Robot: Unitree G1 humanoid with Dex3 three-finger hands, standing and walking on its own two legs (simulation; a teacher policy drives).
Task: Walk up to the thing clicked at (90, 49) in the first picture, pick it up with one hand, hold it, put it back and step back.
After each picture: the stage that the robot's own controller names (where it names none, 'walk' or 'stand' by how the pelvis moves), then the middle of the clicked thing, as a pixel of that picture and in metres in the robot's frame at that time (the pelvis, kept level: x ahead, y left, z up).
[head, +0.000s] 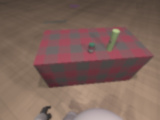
stand; (91, 48) +0.76 +0.01 -0.10
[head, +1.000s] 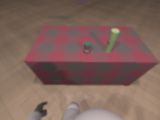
walk; (87, 48) +0.69 +0.08 -0.07
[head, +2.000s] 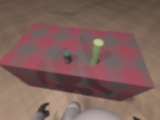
stand; (67, 57) +0.50 +0.23 -0.06
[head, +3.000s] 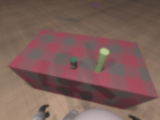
walk; (73, 63) +0.49 +0.18 -0.10
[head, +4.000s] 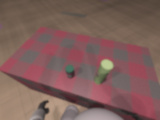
stand; (70, 71) +0.37 +0.17 -0.08
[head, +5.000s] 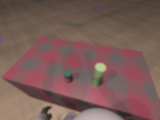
stand; (68, 76) +0.37 +0.19 -0.10
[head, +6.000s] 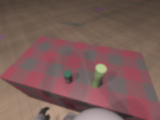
stand; (68, 77) +0.36 +0.19 -0.11
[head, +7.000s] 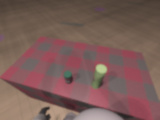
stand; (68, 77) +0.36 +0.19 -0.10
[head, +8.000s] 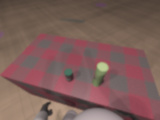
rise first; (69, 75) +0.37 +0.18 -0.10
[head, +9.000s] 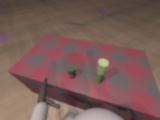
rise first; (71, 72) +0.41 +0.19 -0.10
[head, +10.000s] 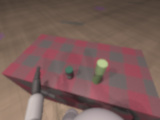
go down; (69, 73) +0.39 +0.19 -0.09
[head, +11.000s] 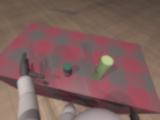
go down; (67, 69) +0.38 +0.17 -0.06
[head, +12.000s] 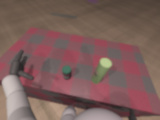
go down; (67, 73) +0.37 +0.16 -0.06
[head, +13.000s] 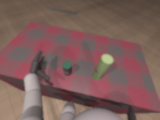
rise first; (67, 68) +0.39 +0.16 -0.06
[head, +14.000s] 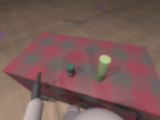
close in; (70, 70) +0.40 +0.18 -0.06
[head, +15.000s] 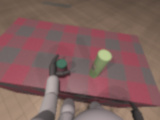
rise first; (62, 67) +0.37 +0.18 -0.02
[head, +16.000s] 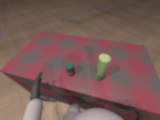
close in; (70, 69) +0.40 +0.18 -0.05
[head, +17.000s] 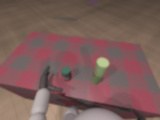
rise first; (66, 74) +0.36 +0.19 -0.05
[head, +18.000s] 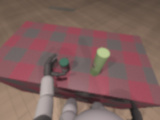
go down; (64, 65) +0.40 +0.18 -0.03
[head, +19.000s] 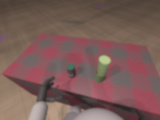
rise first; (71, 71) +0.39 +0.18 -0.06
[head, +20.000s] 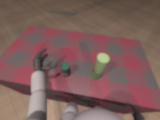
close in; (65, 69) +0.37 +0.18 -0.04
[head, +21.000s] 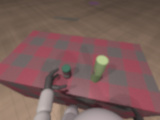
rise first; (66, 71) +0.38 +0.19 -0.05
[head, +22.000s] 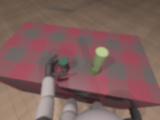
rise first; (64, 65) +0.40 +0.19 -0.03
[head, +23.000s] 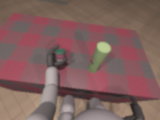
close; (61, 57) +0.43 +0.19 +0.01
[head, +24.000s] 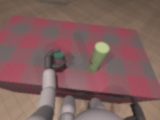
close; (60, 61) +0.41 +0.19 +0.01
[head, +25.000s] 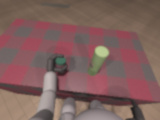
hold; (61, 65) +0.38 +0.19 -0.01
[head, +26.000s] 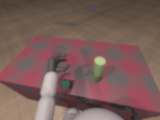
lift; (67, 84) +0.29 +0.17 -0.05
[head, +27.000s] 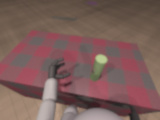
close; out of the picture -0.29 +0.67 -0.66
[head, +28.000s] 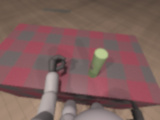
crouch; out of the picture -0.44 +0.72 -0.66
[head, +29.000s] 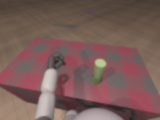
crouch; out of the picture -0.49 +0.68 -0.71
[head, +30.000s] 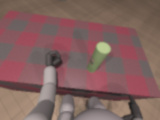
lower; out of the picture -0.50 +0.64 -0.65
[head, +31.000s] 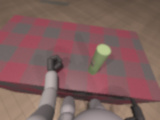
lower; out of the picture -0.55 +0.60 -0.65
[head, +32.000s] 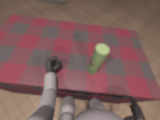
lower; out of the picture -0.60 +0.55 -0.65
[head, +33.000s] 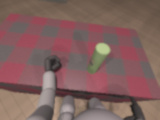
lower; out of the picture -0.65 +0.51 -0.65
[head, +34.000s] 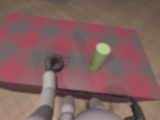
lower; out of the picture -0.69 +0.46 -0.65
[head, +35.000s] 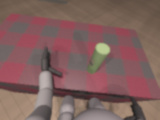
withdraw; out of the picture -0.74 +0.41 -0.65
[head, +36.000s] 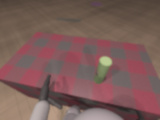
sink last; out of the picture -0.80 +0.36 -0.69
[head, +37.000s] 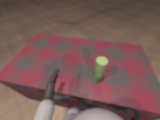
stand; out of the picture -0.84 +0.33 -0.69
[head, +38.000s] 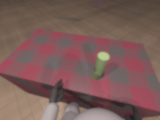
stand; out of the picture -0.86 +0.31 -0.68
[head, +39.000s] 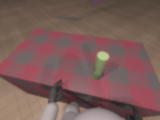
stand; out of the picture -0.91 +0.26 -0.68
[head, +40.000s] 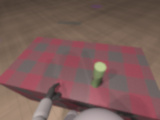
stand; out of the picture -0.99 +0.25 -0.73
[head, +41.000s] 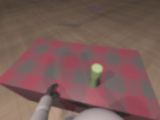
stand; out of the picture -1.02 +0.23 -0.75
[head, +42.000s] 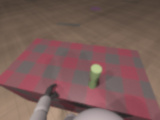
stand; out of the picture -1.07 +0.19 -0.75
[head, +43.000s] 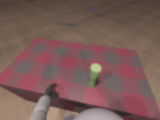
stand; out of the picture -1.10 +0.14 -0.75
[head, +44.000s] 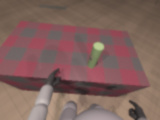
walk; out of the picture -1.02 -0.05 -0.73
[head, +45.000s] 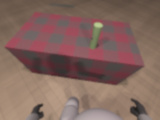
walk; out of the picture -0.83 -0.06 -0.71
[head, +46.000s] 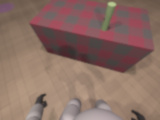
walk; out of the picture -0.64 +0.08 -0.71
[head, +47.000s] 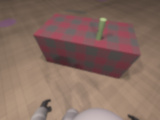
stand; out of the picture -0.63 +0.03 -0.74
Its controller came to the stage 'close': yes
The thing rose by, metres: 0.17
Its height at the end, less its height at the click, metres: -0.65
